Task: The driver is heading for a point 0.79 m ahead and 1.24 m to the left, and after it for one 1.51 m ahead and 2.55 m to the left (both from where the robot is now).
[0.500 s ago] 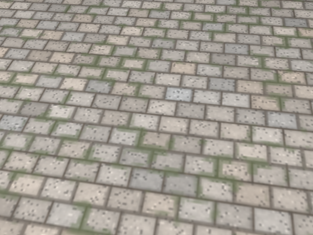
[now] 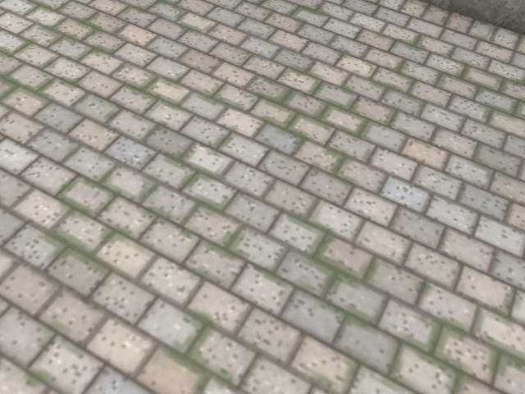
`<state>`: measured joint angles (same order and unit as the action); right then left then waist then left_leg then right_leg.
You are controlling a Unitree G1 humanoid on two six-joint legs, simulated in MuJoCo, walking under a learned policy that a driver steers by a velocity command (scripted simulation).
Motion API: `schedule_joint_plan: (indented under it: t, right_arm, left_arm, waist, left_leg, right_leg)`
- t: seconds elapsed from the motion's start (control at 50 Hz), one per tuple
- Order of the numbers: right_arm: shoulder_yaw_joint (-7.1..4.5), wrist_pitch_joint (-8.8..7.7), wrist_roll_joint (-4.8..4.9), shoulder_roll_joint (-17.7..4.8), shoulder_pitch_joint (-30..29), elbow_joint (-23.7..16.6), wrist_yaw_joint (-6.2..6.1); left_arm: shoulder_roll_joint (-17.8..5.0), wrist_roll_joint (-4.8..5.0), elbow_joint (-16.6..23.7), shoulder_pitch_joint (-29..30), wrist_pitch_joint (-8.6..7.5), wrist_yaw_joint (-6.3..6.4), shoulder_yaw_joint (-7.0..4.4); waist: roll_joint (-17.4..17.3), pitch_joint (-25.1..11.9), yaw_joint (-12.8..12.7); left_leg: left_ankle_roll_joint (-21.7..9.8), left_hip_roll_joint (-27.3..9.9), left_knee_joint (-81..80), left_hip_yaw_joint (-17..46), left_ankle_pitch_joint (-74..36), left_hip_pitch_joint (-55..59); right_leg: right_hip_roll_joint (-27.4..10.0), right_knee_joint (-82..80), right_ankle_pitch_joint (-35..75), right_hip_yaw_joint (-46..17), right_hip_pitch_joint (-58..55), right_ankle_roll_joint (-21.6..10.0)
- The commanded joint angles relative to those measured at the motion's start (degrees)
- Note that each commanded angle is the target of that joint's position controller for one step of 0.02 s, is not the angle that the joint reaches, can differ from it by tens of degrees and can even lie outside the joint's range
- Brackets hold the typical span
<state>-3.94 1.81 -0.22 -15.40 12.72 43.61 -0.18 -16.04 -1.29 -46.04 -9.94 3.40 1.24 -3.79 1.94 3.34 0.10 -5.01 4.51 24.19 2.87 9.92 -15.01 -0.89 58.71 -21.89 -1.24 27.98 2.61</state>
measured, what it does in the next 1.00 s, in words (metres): steps on the spot, turning left: right foot, then left foot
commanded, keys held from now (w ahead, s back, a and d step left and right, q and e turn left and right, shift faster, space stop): q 1.00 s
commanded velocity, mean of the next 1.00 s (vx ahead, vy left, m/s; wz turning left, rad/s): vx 0.00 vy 0.00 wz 0.59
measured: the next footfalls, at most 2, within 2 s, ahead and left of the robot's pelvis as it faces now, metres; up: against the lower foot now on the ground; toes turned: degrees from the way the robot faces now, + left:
right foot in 0.28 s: +0.06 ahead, -0.12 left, +0.00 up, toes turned +15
left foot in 0.74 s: -0.05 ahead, +0.07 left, +0.00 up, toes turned +28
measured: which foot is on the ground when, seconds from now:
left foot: down 0.00-0.28, up 0.30-0.72, down 0.74-1.00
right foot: up 0.00-0.26, down 0.28-0.74, up 0.76-1.00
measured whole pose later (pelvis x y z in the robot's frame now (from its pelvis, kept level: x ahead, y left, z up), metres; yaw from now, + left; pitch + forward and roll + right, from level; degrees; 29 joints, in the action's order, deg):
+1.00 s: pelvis -0.04 -0.01 +0.00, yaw +36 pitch +0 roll -1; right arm -3.2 2.3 -0.2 -17.1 12.0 41.5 0.5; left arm -18.3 -1.3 -42.1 -11.0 4.0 0.4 -3.6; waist 2.4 4.5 -0.1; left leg -4.8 5.8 23.6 6.4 11.3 -11.8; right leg -1.4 57.4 -21.3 -1.7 27.6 2.8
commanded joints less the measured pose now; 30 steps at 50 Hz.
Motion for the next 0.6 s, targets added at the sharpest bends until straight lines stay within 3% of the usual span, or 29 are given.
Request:
schedule_joint_plan:
  t: [0.02,0.1,0.18,0.22,0.26,0.28,0.3,0.32,0.34,0.36,0.38,0.42,0.5,0.6]
  right_arm:
    - [-2.37,-0.37,-0.34,-9.2,3.0,-2.7,-0.22]
    - [-2.79,0.00,-0.83,-10.2,2.8,-3.1,0.09]
    - [-3.08,0.35,-1.07,-10.6,0.9,-3.6,0.63]
    - [-3.20,0.55,-0.94,-10.7,-0.7,-3.7,0.89]
    - [-3.10,0.86,-0.15,-10.1,-3.6,-4.1,0.87]
    - [-2.49,0.71,0.37,-7.9,-3.0,-4.5,0.64]
    - [-1.59,0.41,0.71,-3.7,0.7,-5.1,0.39]
    - [-2.80,0.50,-1.38,-8.8,-0.1,-4.4,-0.08]
    - [-3.37,0.63,-1.76,-10.2,0.0,-3.8,0.12]
    - [-3.45,0.98,-1.67,-9.7,1.3,-2.5,0.62]
    - [-3.42,1.45,-1.40,-9.3,2.8,-1.7,1.26]
    - [-3.07,1.94,-0.93,-8.6,3.3,-1.2,2.31]
    - [-2.15,2.45,-0.60,-7.1,-1.9,-3.0,2.74]
    - [-0.99,2.74,-0.12,-5.7,-4.2,-4.6,3.22]
  left_arm:
    - [-3.8,0.10,3.8,0.4,-0.22,0.35,-0.74]
    - [-3.9,0.39,5.0,1.8,-0.65,0.60,-0.50]
    - [-4.3,0.97,5.9,1.0,-1.41,0.86,-0.27]
    - [-4.3,1.32,6.0,-1.0,-1.91,1.07,-0.15]
    - [-4.0,1.27,5.1,-5.7,-2.62,1.61,-0.01]
    - [-7.4,0.52,5.1,-6.5,-3.02,2.15,-0.73]
    - [-12.8,-0.10,6.9,-3.5,-2.90,2.36,-1.58]
    - [-13.5,-0.58,7.5,-1.3,-2.46,1.81,-1.92]
    - [-9.5,-0.43,8.2,0.4,-2.55,1.44,-0.84]
    - [-6.6,-0.02,8.6,3.4,-2.64,1.14,-0.05]
    - [-5.7,-0.04,9.3,5.2,-2.65,1.08,0.26]
    - [-5.7,-0.06,9.5,3.9,-2.80,1.34,0.28]
    - [-7.2,0.00,7.6,-3.0,-3.01,1.35,-0.54]
    - [-8.8,-0.39,7.1,-2.8,-3.03,0.33,-1.30]
  waist:
    - [-8.1,-5.8,1.3]
    - [-8.3,-5.6,1.9]
    - [-8.9,-6.4,1.5]
    - [-9.3,-6.7,0.5]
    - [-8.4,-6.3,-2.6]
    - [-2.9,-6.0,-2.3]
    - [10.0,-6.3,0.3]
    - [8.9,-3.9,-0.3]
    - [4.7,-2.5,1.1]
    - [3.0,-1.2,2.6]
    - [4.2,-1.6,3.5]
    - [5.9,-2.5,2.3]
    - [5.8,-3.5,-1.8]
    - [7.7,-4.3,-2.3]
  left_leg:
    - [-9.0,-14.5,-5.9,16.8,-14.9,10.4]
    - [-9.5,-14.1,-5.7,20.7,-9.8,7.7]
    - [-8.4,-13.1,-4.4,24.5,-11.6,4.9]
    - [-7.0,-12.2,-3.7,26.5,-12.7,3.5]
    - [-3.0,-9.0,-1.5,26.0,-7.6,-1.3]
    - [0.6,-4.8,3.3,22.3,2.4,-6.7]
    - [4.0,4.6,16.2,9.7,17.6,-15.3]
    - [4.8,4.4,27.6,4.3,22.8,-16.4]
    - [5.0,2.0,34.3,5.3,20.3,-14.0]
    - [5.2,1.4,38.3,4.9,16.8,-13.2]
    - [5.7,1.3,41.2,4.0,14.1,-13.5]
    - [7.3,0.7,43.1,2.0,12.8,-15.6]
    - [9.1,-1.2,36.4,0.1,14.0,-18.3]
    - [7.8,-3.3,24.1,-3.6,16.7,-10.1]
  right_leg:
    - [0.2,-3.9,-0.5,-1.0,5.1,0.4]
    - [1.3,-9.5,-1.5,-1.7,1.7,-0.2]
    - [3.2,-15.5,-2.4,-1.8,-4.4,-1.4]
    - [4.2,-21.2,-2.1,-1.9,-9.0,-2.4]
    - [4.4,-35.5,5.2,-1.4,-18.5,-3.4]
    - [-2.7,-43.4,3.9,-8.1,-23.4,-5.1]
    - [-18.3,-48.4,2.2,-24.2,-27.3,-9.7]
    - [-22.6,-47.6,8.0,-26.9,-18.1,-15.6]
    - [-20.3,-46.6,12.6,-23.0,-14.8,-16.3]
    - [-16.1,-45.5,15.2,-16.5,-13.3,-14.7]
    - [-12.7,-44.7,17.1,-11.4,-14.6,-13.0]
    - [-10.7,-42.9,24.3,-6.4,-18.7,-12.9]
    - [-13.3,-40.7,30.4,-4.9,-27.6,-14.6]
    - [-15.0,-38.8,31.8,-1.0,-25.5,-14.5]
